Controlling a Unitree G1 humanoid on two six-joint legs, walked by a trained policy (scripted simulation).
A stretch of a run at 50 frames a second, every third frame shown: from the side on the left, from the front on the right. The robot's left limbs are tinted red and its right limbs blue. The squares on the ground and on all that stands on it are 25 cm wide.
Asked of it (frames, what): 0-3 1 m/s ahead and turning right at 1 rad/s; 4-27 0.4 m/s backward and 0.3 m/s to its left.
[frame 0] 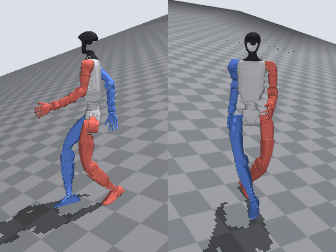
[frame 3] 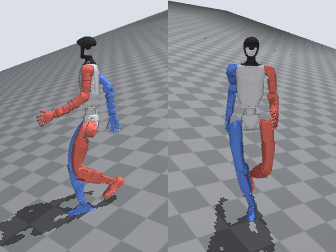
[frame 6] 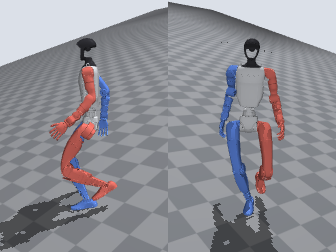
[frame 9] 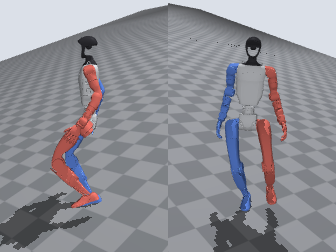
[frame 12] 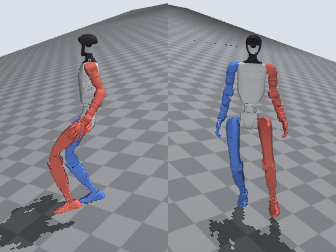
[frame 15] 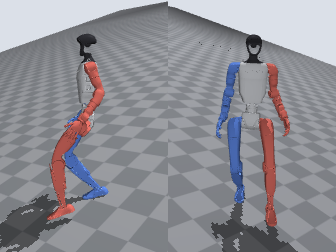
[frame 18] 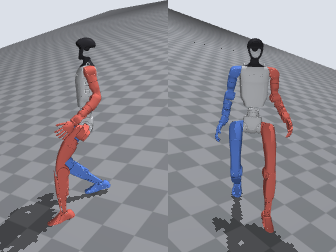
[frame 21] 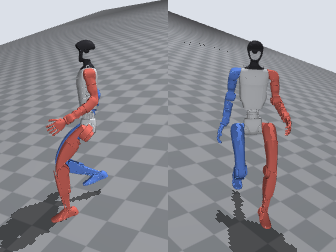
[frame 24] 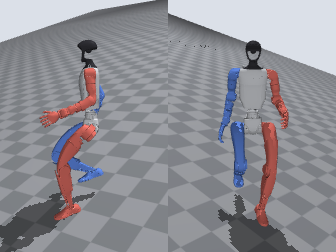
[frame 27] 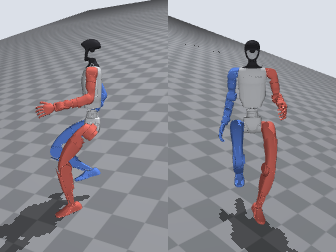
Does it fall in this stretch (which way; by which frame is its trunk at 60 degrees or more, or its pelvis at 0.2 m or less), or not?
no
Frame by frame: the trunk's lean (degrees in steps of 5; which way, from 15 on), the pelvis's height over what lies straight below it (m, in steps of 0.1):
0: 5, 0.8
3: 5, 0.7
6: 5, 0.7
9: 5, 0.7
12: 5, 0.7
15: 0, 0.7
18: 0, 0.7
21: 5, 0.7
24: 5, 0.7
27: 0, 0.7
